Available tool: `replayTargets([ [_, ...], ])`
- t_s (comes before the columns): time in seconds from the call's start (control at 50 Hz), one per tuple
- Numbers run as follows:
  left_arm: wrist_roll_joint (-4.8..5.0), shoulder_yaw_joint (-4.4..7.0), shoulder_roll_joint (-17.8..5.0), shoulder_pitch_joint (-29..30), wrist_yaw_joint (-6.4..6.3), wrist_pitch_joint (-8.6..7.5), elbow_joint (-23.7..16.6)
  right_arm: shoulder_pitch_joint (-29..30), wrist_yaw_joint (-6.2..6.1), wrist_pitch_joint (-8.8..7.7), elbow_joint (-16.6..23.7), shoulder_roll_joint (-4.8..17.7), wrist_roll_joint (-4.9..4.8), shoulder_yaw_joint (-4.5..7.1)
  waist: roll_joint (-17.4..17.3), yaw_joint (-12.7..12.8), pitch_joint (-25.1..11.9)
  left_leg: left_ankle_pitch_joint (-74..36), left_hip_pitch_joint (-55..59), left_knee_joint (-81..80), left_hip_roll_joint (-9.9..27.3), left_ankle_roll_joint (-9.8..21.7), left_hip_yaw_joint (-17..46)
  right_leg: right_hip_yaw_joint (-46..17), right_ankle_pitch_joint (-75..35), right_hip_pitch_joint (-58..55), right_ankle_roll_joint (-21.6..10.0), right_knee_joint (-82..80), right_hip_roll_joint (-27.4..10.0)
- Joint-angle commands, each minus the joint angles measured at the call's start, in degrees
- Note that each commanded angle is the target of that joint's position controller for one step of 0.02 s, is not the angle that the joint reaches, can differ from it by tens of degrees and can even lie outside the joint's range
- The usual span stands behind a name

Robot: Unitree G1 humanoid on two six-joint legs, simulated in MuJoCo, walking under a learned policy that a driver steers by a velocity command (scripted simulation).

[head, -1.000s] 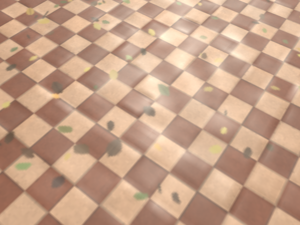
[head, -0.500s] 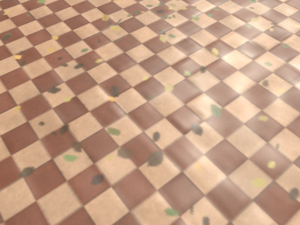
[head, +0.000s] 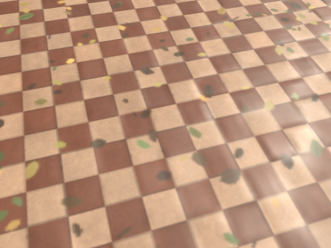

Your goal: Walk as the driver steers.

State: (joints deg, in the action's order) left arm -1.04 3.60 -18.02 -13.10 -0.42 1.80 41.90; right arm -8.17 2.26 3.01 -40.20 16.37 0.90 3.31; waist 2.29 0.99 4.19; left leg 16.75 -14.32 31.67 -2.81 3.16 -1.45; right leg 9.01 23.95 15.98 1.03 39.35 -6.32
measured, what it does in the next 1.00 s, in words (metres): steps on the spot, turning left: right foot, then left foot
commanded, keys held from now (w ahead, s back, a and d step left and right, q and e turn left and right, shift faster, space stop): q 0.30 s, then no key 0.52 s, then w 0.18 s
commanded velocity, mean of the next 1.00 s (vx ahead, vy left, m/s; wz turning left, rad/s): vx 0.03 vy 0.00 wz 0.32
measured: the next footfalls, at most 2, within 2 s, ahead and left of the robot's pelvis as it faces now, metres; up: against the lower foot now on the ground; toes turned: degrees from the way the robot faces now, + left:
right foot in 0.50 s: +0.10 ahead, -0.09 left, +0.00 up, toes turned +15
left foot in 0.82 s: -0.01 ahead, +0.10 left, +0.00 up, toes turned +11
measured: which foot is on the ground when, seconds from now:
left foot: down 0.00-0.50, up 0.52-0.80, down 0.82-1.00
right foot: up 0.00-0.48, down 0.50-1.00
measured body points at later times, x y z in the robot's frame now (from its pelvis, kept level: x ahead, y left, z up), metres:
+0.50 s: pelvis +0.01 -0.01 +0.01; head +0.04 -0.01 +0.46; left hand +0.08 +0.29 -0.09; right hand +0.18 -0.26 -0.11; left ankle -0.01 +0.09 -0.73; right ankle +0.05 -0.11 -0.73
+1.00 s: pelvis +0.03 -0.02 +0.01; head +0.03 -0.02 +0.46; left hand +0.05 +0.27 -0.11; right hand +0.16 -0.26 -0.13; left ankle -0.05 +0.09 -0.73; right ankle +0.05 -0.10 -0.72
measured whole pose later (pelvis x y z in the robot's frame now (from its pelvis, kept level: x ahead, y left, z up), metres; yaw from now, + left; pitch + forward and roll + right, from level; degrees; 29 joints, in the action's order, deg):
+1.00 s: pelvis +0.03 -0.02 +0.01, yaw +17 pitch -1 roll +1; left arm -1.8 1.1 -15.5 -14.8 0.8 0.6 46.7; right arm -16.3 -0.4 1.1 -53.0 15.1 1.2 1.3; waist 0.6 -0.1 0.3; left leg 19.3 -6.2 26.1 -2.2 2.0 4.7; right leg 2.0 23.2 13.8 -4.6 34.5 1.6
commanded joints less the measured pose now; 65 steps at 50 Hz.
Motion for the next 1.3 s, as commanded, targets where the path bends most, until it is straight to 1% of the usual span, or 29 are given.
replayTargets([
  [0.02,-0.55,0.60,-4.34,3.26,-0.82,0.86,-7.16,-11.94,-0.99,-1.72,2.04,16.19,-0.87,4.58,-11.84,-6.46,-10.13,-40.45,16.31,-11.49,24.66,15.00,30.13,-8.39,14.36,18.72,1.26,23.59,4.16],
  [0.06,0.70,0.98,-5.12,2.88,-0.51,0.94,-5.76,-4.65,-1.66,-1.22,2.33,10.32,-0.69,2.54,-8.76,-2.09,-3.94,-31.71,10.14,-12.77,16.78,11.95,20.91,-10.86,4.76,18.55,0.80,24.05,2.54],
  [0.1,-0.46,1.56,-6.77,0.64,-0.13,0.71,-4.52,-1.03,-2.36,-1.01,3.11,8.62,-0.87,1.89,-10.67,-0.41,-4.39,-31.48,9.17,-12.90,11.79,9.29,17.42,-10.11,-0.84,16.39,1.42,22.74,3.14],
  [0.16,-0.27,1.31,-5.69,0.08,0.26,1.15,-4.30,-3.38,-2.00,-1.33,2.55,9.83,-0.83,2.21,-7.99,-0.73,-6.54,-30.30,9.78,-12.75,11.39,9.57,18.55,-10.17,-2.46,15.79,1.98,21.71,4.36],
  [0.3,-0.12,0.82,-4.76,4.46,-0.38,1.24,-6.29,-7.23,-1.81,-1.23,1.81,11.30,0.01,2.88,-8.99,-2.95,-4.95,-19.52,8.91,-12.57,11.53,10.88,26.36,-11.63,-1.34,16.25,1.57,12.07,5.88],
  [0.42,0.86,0.06,-4.04,3.06,-0.91,0.50,-6.34,-5.44,-1.83,-1.06,1.52,10.26,0.56,2.33,-9.71,-2.26,-6.55,-27.61,4.68,-9.17,10.65,8.83,27.62,-10.34,-0.21,4.35,-0.76,1.86,7.76],
  [0.46,0.85,-0.28,-3.18,0.01,-1.25,0.09,-5.48,-3.66,-2.11,-0.88,1.25,9.70,-0.01,1.98,-9.07,-0.03,-6.46,-26.74,2.50,-7.40,9.17,6.50,28.09,-9.91,-5.16,-2.88,-1.75,-8.95,8.20],
  [0.48,0.37,-0.53,-2.66,-1.85,-1.60,-0.42,-4.85,-2.82,-2.44,-0.92,1.19,8.66,-0.65,1.49,-7.73,1.40,-6.30,-20.88,-0.43,-6.10,7.43,3.97,27.67,-10.67,-11.95,-8.70,-2.36,-18.30,7.12],
  [0.5,-0.65,-0.43,-5.13,-1.02,-2.12,-1.06,-5.36,-4.65,-2.61,-1.23,1.23,5.54,-0.69,0.52,-0.66,-0.03,-6.72,-9.74,-4.09,-1.30,3.91,0.55,23.83,-19.42,-11.90,-12.57,-3.66,-23.95,-1.39],
  [0.52,-0.55,-0.21,-9.29,3.29,-1.97,-1.30,-7.41,-8.36,-2.78,-1.31,1.22,3.05,-0.81,-0.14,9.22,-2.63,-6.40,8.68,-9.97,5.96,-5.22,-1.85,14.33,-33.70,-18.37,-13.40,-8.01,-27.40,-12.96],
  [0.54,-0.25,0.20,-9.74,0.87,-1.33,-1.12,-5.81,-7.21,-3.02,-0.76,0.53,8.26,0.39,1.31,8.75,-0.93,-5.88,16.54,-6.28,13.37,-4.92,-2.27,11.02,-35.07,-22.37,-5.59,-14.29,-25.19,-15.53],
  [0.56,0.13,-0.72,-6.59,1.79,-0.85,-1.36,-5.47,-6.83,-2.83,-0.55,-0.08,8.62,0.32,1.59,5.68,-1.78,-3.85,14.64,-5.74,17.10,-3.84,-2.58,11.58,-32.20,-22.15,-3.82,-14.89,-25.28,-13.04],
  [0.58,0.27,-1.33,-4.53,4.06,-0.69,-1.59,-5.38,-6.79,-2.48,-0.44,-1.22,7.41,0.04,1.38,4.50,-2.49,-2.14,11.49,-5.30,18.53,-2.97,-3.22,11.51,-27.44,-20.65,-2.50,-13.35,-25.14,-9.56],
  [0.62,-0.01,-1.54,-4.21,5.23,-1.14,-1.80,-5.02,-7.70,-1.79,-0.28,-2.58,6.21,-0.06,1.00,7.10,-2.83,-2.97,8.70,-5.21,18.29,-2.90,-4.46,9.95,-21.93,-25.89,-5.10,-11.13,-23.54,-5.34],
  [0.72,-0.04,-1.34,-4.62,1.21,-0.54,-1.58,-2.08,-4.38,-2.04,0.11,-4.25,3.55,-0.67,-0.73,7.23,-0.07,-5.60,8.62,-1.00,3.72,-0.84,-5.11,4.42,-19.64,-33.63,-10.79,-11.41,-19.21,-4.03],
  [0.78,0.22,-1.06,-5.13,1.43,-0.31,-1.13,-0.60,-6.26,-2.74,-0.35,-6.46,3.20,-0.68,-1.30,6.23,-1.77,-5.97,-5.06,6.99,-12.67,-0.11,-3.56,3.03,-19.37,-34.05,-8.74,-9.00,-16.64,-2.98],
  [0.82,0.26,-1.51,-3.51,0.31,-0.01,-1.82,-0.67,-5.61,-3.43,-1.60,-6.76,6.83,0.72,-1.11,0.50,-0.62,-8.30,-15.42,15.35,-14.09,7.46,-1.84,12.12,-18.48,-27.23,-2.83,-5.11,-15.24,-1.49],
  [0.84,0.67,-2.03,-1.46,-1.06,0.29,-1.81,-0.28,-3.62,-3.46,-1.80,-8.16,7.90,0.16,-0.97,-7.29,2.10,-7.10,-10.78,9.24,-12.21,8.60,0.26,13.55,-14.07,-12.88,-4.99,-4.21,-18.53,3.57],
  [0.88,-0.53,-1.35,-3.69,2.23,0.21,-1.22,0.71,-5.45,-3.05,-1.86,-9.28,6.99,0.26,-0.75,-7.57,-1.38,-2.91,13.67,4.93,-14.06,7.65,3.36,15.49,-10.43,1.71,-2.43,-4.62,-11.74,7.46],
  [0.94,-0.99,-1.47,-2.01,4.01,1.13,-1.50,-0.43,-8.72,-3.07,-2.02,-10.90,9.51,0.53,0.13,-13.74,-2.97,5.38,28.93,2.81,-21.91,14.59,8.56,26.24,-6.40,2.08,7.66,-5.47,-3.20,8.55],
  [1.0,-0.72,-1.31,-1.63,1.74,1.51,-3.26,0.28,-7.08,-2.68,-3.09,-10.80,8.69,0.21,0.29,-11.89,-1.15,5.05,22.44,1.45,-21.29,15.19,9.30,25.57,-6.56,0.02,4.07,-6.60,-5.48,7.03],
  [1.04,-0.37,-0.89,-1.59,-6.47,1.45,-4.26,3.78,-3.07,-2.46,-3.77,-9.82,7.58,-0.32,0.30,-9.29,3.23,3.03,17.27,-6.96,-15.91,10.56,6.52,19.02,-6.90,-3.63,-11.68,-7.29,-13.53,8.10],
  [1.06,-0.55,0.01,-4.67,-12.61,0.88,-4.83,5.67,-0.02,-2.32,-4.32,-8.37,5.03,-0.26,-0.37,-2.67,6.17,2.15,13.67,-14.92,-6.30,6.10,3.98,13.37,-16.94,2.30,-20.11,-8.75,-19.79,2.42],
  [1.08,-0.56,1.73,-10.53,-19.06,0.73,-5.20,7.53,2.21,-1.93,-5.00,-6.35,2.25,-0.23,-1.04,10.04,8.08,0.88,10.47,-24.05,11.18,-1.40,1.34,3.56,-39.14,15.91,-26.18,-13.33,-30.09,-9.45],
  [1.1,-0.51,1.70,-10.22,-19.90,0.85,-5.01,8.46,2.93,-1.98,-5.33,-5.69,5.96,1.17,-0.20,6.55,6.56,3.21,13.92,-28.63,20.75,-0.40,1.78,4.67,-47.17,14.85,-23.78,-15.99,-32.41,-15.75],
  [1.12,-0.54,1.01,-7.60,-15.87,0.94,-5.17,7.60,1.12,-1.62,-5.59,-6.72,5.87,1.17,-0.10,1.15,3.25,4.78,9.79,-28.63,25.39,2.40,2.45,6.75,-43.13,12.23,-21.18,-16.23,-31.52,-14.44],
  [1.16,-0.53,0.29,-4.85,-10.78,0.92,-5.91,6.57,-0.85,-0.59,-6.10,-8.07,4.54,0.75,-0.44,0.65,0.34,3.53,2.37,-26.56,26.24,5.32,2.40,5.30,-33.46,3.08,-19.26,-13.80,-32.76,-9.82],
  [1.24,0.17,-0.62,-2.63,-14.63,0.93,-6.84,9.92,2.42,0.50,-5.45,-7.42,2.86,1.51,-1.12,2.52,0.90,0.95,-3.93,-26.79,24.26,5.79,-0.26,0.50,-20.68,-24.27,-21.32,-12.34,-31.57,-5.29],
  [1.3,0.37,-0.93,-2.48,-16.47,0.73,-6.77,11.86,9.21,0.80,-5.35,-4.71,1.19,1.44,-2.11,2.79,1.91,1.84,-7.45,-26.01,16.56,5.28,-1.77,-2.16,-15.82,-32.93,-19.19,-12.12,-31.11,-3.75],
])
